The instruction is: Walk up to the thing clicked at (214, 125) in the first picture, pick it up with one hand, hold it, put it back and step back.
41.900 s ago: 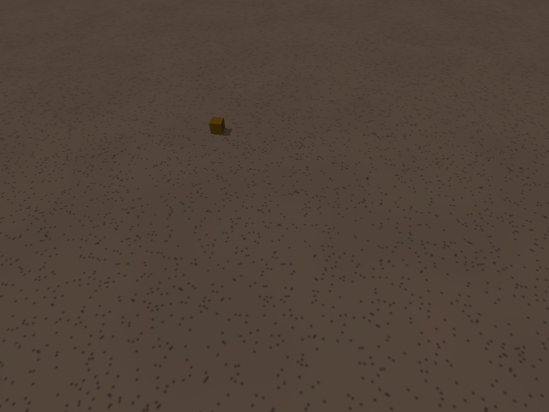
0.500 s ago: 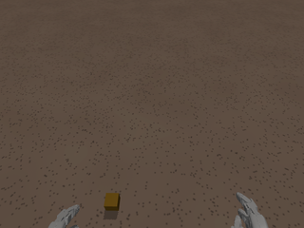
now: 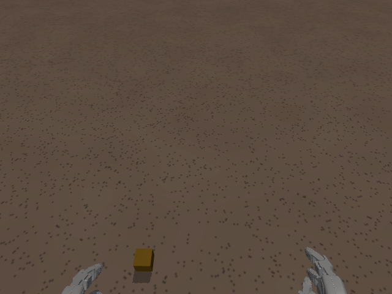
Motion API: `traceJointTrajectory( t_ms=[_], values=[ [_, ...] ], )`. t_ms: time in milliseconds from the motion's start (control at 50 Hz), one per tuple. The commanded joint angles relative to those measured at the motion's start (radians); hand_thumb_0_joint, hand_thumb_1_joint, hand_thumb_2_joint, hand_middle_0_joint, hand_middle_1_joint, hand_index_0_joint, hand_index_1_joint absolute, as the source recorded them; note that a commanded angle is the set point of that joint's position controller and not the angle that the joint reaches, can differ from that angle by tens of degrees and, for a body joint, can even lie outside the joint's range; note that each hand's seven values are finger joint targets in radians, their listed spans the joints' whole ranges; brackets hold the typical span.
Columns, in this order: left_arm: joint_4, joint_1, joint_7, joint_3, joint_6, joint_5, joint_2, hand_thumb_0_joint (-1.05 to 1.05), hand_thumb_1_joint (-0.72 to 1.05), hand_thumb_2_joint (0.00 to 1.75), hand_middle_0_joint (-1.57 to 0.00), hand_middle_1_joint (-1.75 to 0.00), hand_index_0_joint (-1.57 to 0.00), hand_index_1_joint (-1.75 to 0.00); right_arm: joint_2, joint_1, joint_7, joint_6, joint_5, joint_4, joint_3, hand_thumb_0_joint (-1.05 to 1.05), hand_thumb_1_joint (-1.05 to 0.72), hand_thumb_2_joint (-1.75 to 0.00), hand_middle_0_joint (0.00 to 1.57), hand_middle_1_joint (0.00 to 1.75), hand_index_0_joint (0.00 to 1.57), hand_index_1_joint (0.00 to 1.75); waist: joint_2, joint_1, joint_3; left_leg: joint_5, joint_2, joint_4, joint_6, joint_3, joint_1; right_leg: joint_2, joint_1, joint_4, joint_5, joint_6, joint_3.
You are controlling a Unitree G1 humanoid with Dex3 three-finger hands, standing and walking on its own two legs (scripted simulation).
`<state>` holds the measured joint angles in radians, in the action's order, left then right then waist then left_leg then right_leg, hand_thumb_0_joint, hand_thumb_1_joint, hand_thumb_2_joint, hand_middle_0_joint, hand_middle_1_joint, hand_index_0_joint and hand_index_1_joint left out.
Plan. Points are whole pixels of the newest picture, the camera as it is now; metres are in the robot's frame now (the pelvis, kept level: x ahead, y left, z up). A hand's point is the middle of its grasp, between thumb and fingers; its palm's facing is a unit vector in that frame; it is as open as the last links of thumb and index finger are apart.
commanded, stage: home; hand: left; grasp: from above
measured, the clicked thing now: (144, 260) +0.46 +0.23 -0.68
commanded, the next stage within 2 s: stand in 0.04 s
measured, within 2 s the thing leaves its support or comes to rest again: neither
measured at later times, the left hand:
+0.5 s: hand out of the picture +0.09 +0.24 -0.10, palm faces +0.03 -0.94 -0.33, open 7.4 cm
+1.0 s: hand out of the picture +0.03 +0.24 -0.10, palm faces +0.05 -0.94 -0.33, open 7.4 cm
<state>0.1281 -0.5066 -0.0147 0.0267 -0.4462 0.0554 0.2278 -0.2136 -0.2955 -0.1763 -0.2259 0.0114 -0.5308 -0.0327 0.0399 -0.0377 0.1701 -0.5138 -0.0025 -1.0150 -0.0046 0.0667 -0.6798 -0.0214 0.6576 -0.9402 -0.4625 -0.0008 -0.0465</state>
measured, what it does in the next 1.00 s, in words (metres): rises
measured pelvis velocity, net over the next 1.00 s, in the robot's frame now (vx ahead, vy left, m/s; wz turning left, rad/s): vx -0.01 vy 0.00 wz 0.01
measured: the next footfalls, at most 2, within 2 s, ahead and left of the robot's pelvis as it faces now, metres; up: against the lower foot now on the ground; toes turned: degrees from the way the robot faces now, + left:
none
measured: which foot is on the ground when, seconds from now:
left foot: down 0.00-1.00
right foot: down 0.00-1.00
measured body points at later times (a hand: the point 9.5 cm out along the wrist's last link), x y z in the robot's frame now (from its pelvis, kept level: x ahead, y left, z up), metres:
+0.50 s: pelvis -0.01 +0.00 +0.04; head +0.00 +0.01 +0.49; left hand +0.09 +0.29 -0.08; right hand +0.09 -0.28 -0.08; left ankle -0.01 +0.11 -0.68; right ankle +0.00 -0.12 -0.68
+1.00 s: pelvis -0.01 +0.00 +0.06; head -0.01 +0.00 +0.51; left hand +0.03 +0.29 -0.07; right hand +0.06 -0.27 -0.08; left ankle +0.00 +0.11 -0.68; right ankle +0.00 -0.12 -0.68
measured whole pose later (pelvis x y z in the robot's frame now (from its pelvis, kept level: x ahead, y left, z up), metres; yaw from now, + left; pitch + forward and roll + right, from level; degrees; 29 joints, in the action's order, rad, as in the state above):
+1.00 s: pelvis -0.01 +0.00 +0.06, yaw +1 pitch -4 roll +0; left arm -1.13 -0.17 -0.03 0.03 -0.01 -0.03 0.29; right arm -0.29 -0.15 -0.02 0.00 -0.03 -1.11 0.03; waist 0.01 0.02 -0.06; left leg -0.20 0.04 -0.38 -0.02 0.04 -0.11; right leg 0.03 0.12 -0.38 -0.20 -0.02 -0.02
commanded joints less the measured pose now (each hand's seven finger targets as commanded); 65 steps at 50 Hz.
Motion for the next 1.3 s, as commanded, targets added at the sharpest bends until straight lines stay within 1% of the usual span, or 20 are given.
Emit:
traceJointTrajectory(
  t_ms=[0, 100, 120, 140, 160, 180, 220, 260, 340, 360, 500, 640, 740, 920, 980, 1060, 1120, 1180, 1200, 1280],
  values=[
    [0.202, 0.025, -0.012, 0.062, 0.055, -0.007, 0.115, 0.0, 0.9, 0.9, -0.2, -0.3, -0.2, -0.3, -0.13, 0.063, -0.01, -0.056, 0.001, 0.162, 0.053, 0.0, -0.9, -0.9, 0.2, 0.3, 0.2, 0.3, 0.029, 0.003, 0.076, 0.272, 0.009, 0.17, -0.007, -0.008, 0.081, -0.008, -0.076, 0.136, 0.215, 0.01, -0.009],
    [0.169, 0.012, -0.01, 0.052, 0.056, -0.008, 0.094, 0.0, 0.9, 0.9, -0.2, -0.3, -0.2, -0.3, -0.129, 0.067, -0.007, -0.056, -0.001, 0.166, 0.053, 0.0, -0.9, -0.9, 0.2, 0.3, 0.2, 0.3, 0.017, -0.006, 0.067, 0.263, 0.003, 0.18, -0.002, 0.005, 0.072, -0.012, -0.067, 0.126, 0.202, 0.012, -0.014],
    [-0.181, 0.321, -0.046, 0.058, 0.256, -0.122, 0.178, 0.0, 0.9, 0.9, -0.2, -0.3, -0.2, -0.3, -0.239, 0.146, 0.053, 0.05, -0.132, -0.08, 0.093, 0.0, -0.9, -0.9, 0.2, 0.3, 0.2, 0.3, -0.022, 0.076, -0.176, 0.395, -0.046, 0.289, -0.051, 0.05, 0.103, 0.064, -0.218, 0.172, 0.189, 0.046, 0.087],
    [-0.334, 0.228, -0.043, 0.079, 0.324, -0.128, 0.196, 0.0, 0.9, 0.9, -0.2, -0.3, -0.2, -0.3, -0.249, 0.147, 0.075, 0.09, -0.125, -0.094, 0.109, 0.0, -0.9, -0.9, 0.2, 0.3, 0.2, 0.3, -0.091, 0.075, -0.077, 0.432, -0.028, 0.264, -0.061, 0.017, 0.174, 0.082, -0.256, 0.213, 0.214, 0.082, 0.139],
    [-0.374, 0.228, -0.039, 0.076, 0.359, -0.133, 0.213, 0.0, 0.9, 0.9, -0.2, -0.3, -0.2, -0.3, -0.244, 0.127, 0.09, 0.107, -0.126, -0.094, 0.107, 0.0, -0.9, -0.9, 0.2, 0.3, 0.2, 0.3, -0.124, 0.056, -0.043, 0.445, -0.022, 0.251, -0.061, 0.003, 0.222, 0.097, -0.265, 0.226, 0.256, 0.097, 0.167],
    [-0.405, 0.251, -0.03, 0.064, 0.377, -0.129, 0.203, 0.0, 0.9, 0.9, -0.2, -0.3, -0.2, -0.3, -0.237, 0.103, 0.103, 0.119, -0.128, -0.098, 0.101, 0.0, -0.9, -0.9, 0.2, 0.3, 0.2, 0.3, -0.072, 0.036, -0.058, 0.417, -0.022, 0.278, -0.057, 0.022, 0.218, 0.082, -0.26, 0.233, 0.274, 0.089, 0.162],
    [-0.49, 0.274, -0.024, 0.062, 0.404, -0.118, 0.212, 0.0, 0.9, 0.9, -0.2, -0.3, -0.2, -0.3, -0.21, 0.112, 0.134, 0.126, -0.078, -0.134, 0.099, 0.0, -0.9, -0.9, 0.2, 0.3, 0.2, 0.3, -0.03, 0.058, -0.027, 0.383, -0.019, 0.327, -0.061, 0.027, 0.281, 0.099, -0.336, 0.23, 0.317, 0.066, 0.146],
    [-0.578, 0.286, -0.025, 0.067, 0.411, -0.105, 0.203, 0.0, 0.9, 0.9, -0.2, -0.3, -0.2, -0.3, -0.214, 0.153, 0.145, 0.135, -0.063, -0.158, 0.107, 0.0, -0.9, -0.9, 0.2, 0.3, 0.2, 0.3, -0.072, 0.072, -0.024, 0.409, -0.02, 0.337, -0.054, 0.019, 0.329, 0.103, -0.332, 0.269, 0.327, 0.059, 0.147],
    [-0.723, 0.334, -0.029, 0.065, 0.436, -0.103, 0.195, 0.0, 0.9, 0.9, -0.2, -0.3, -0.2, -0.3, -0.211, 0.163, 0.153, 0.157, -0.066, -0.226, 0.113, 0.0, -0.9, -0.9, 0.2, 0.3, 0.2, 0.3, -0.037, 0.069, -0.062, 0.329, -0.031, 0.415, -0.057, 0.053, 0.355, 0.107, -0.36, 0.335, 0.266, 0.039, 0.144],
    [-0.755, 0.339, -0.029, 0.066, 0.44, -0.104, 0.2, 0.0, 0.9, 0.9, -0.2, -0.3, -0.2, -0.3, -0.21, 0.17, 0.153, 0.163, -0.067, -0.237, 0.115, 0.0, -0.9, -0.9, 0.2, 0.3, 0.2, 0.3, -0.039, 0.068, -0.083, 0.285, -0.036, 0.442, -0.058, 0.063, 0.352, 0.104, -0.358, 0.353, 0.22, 0.038, 0.138],
    [-0.941, 0.34, -0.03, 0.058, 0.458, -0.092, 0.2, 0.0, 0.9, 0.9, -0.2, -0.3, -0.2, -0.3, -0.233, 0.163, 0.146, 0.177, -0.057, -0.34, 0.111, 0.0, -0.9, -0.9, 0.2, 0.3, 0.2, 0.3, -0.003, 0.061, -0.143, 0.39, -0.064, 0.571, -0.046, 0.095, 0.419, 0.105, -0.456, 0.448, 0.321, 0.03, 0.123],
    [-1.076, 0.353, -0.031, 0.049, 0.462, -0.085, 0.219, 0.0, 0.9, 0.9, -0.2, -0.3, -0.2, -0.3, -0.248, 0.156, 0.139, 0.193, -0.045, -0.43, 0.108, 0.0, -0.9, -0.9, 0.2, 0.3, 0.2, 0.3, -0.023, 0.05, -0.179, 0.375, -0.065, 0.654, -0.032, 0.085, 0.487, 0.117, -0.508, 0.548, 0.312, 0.021, 0.123],
    [-1.139, 0.359, -0.029, 0.046, 0.46, -0.086, 0.229, 0.0, 0.9, 0.9, -0.2, -0.3, -0.2, -0.3, -0.261, 0.164, 0.139, 0.199, -0.043, -0.471, 0.107, 0.0, -0.9, -0.9, 0.2, 0.3, 0.2, 0.3, -0.017, 0.055, -0.213, 0.294, -0.074, 0.721, -0.029, 0.1, 0.47, 0.116, -0.541, 0.582, 0.287, 0.015, 0.115],
    [-1.204, 0.374, -0.027, 0.039, 0.464, -0.086, 0.24, 0.0, 0.9, 0.9, -0.2, -0.3, -0.2, -0.3, -0.257, 0.175, 0.144, 0.202, -0.038, -0.516, 0.099, 0.0, -0.9, -0.9, 0.2, 0.3, 0.2, 0.3, -0.041, 0.054, -0.224, 0.312, -0.074, 0.742, -0.021, 0.092, 0.515, 0.126, -0.533, 0.634, 0.27, 0.011, 0.121],
    [-1.215, 0.383, -0.028, 0.038, 0.468, -0.084, 0.247, 0.0, 0.9, 0.9, -0.2, -0.3, -0.2, -0.3, -0.258, 0.184, 0.145, 0.204, -0.038, -0.523, 0.097, 0.0, -0.9, -0.9, 0.2, 0.3, 0.2, 0.3, -0.045, 0.054, -0.207, 0.354, -0.077, 0.729, -0.025, 0.083, 0.525, 0.136, -0.558, 0.649, 0.3, 0.012, 0.126],
    [-1.229, 0.389, -0.026, 0.036, 0.466, -0.082, 0.256, 0.0, 0.9, 0.9, -0.2, -0.3, -0.2, -0.3, -0.265, 0.185, 0.148, 0.206, -0.037, -0.534, 0.094, 0.0, -0.9, -0.9, 0.2, 0.3, 0.2, 0.3, -0.046, 0.054, -0.222, 0.322, -0.073, 0.735, -0.021, 0.081, 0.519, 0.132, -0.546, 0.666, 0.248, 0.011, 0.129],
    [-1.233, 0.4, -0.024, 0.037, 0.466, -0.081, 0.262, 0.0, 0.9, 0.9, -0.2, -0.3, -0.2, -0.3, -0.267, 0.183, 0.148, 0.207, -0.037, -0.541, 0.089, 0.0, -0.9, -0.9, 0.2, 0.3, 0.2, 0.3, -0.025, 0.05, -0.224, 0.315, -0.075, 0.742, -0.022, 0.08, 0.495, 0.133, -0.563, 0.663, 0.276, 0.013, 0.127],
    [-1.237, 0.406, -0.022, 0.038, 0.467, -0.079, 0.271, 0.0, 0.9, 0.9, -0.2, -0.3, -0.2, -0.3, -0.273, 0.182, 0.148, 0.204, -0.036, -0.544, 0.086, 0.0, -0.9, -0.9, 0.2, 0.3, 0.2, 0.3, -0.027, 0.052, -0.207, 0.346, -0.08, 0.746, -0.022, 0.083, 0.506, 0.136, -0.578, 0.66, 0.295, 0.016, 0.129],
    [-1.239, 0.406, -0.022, 0.038, 0.468, -0.079, 0.267, 0.0, 0.9, 0.9, -0.2, -0.3, -0.2, -0.3, -0.279, 0.193, 0.145, 0.201, -0.036, -0.543, 0.087, 0.0, -0.9, -0.9, 0.2, 0.3, 0.2, 0.3, -0.019, 0.053, -0.192, 0.389, -0.088, 0.74, -0.025, 0.082, 0.521, 0.143, -0.585, 0.654, 0.347, 0.02, 0.131],
    [-1.246, 0.413, -0.021, 0.036, 0.468, -0.076, 0.268, 0.0, 0.9, 0.9, -0.2, -0.3, -0.2, -0.3, -0.278, 0.189, 0.143, 0.198, -0.033, -0.55, 0.08, 0.0, -0.9, -0.9, 0.2, 0.3, 0.2, 0.3, -0.029, 0.053, -0.168, 0.478, -0.088, 0.73, -0.02, 0.072, 0.554, 0.143, -0.598, 0.647, 0.414, 0.018, 0.124]
  ],
)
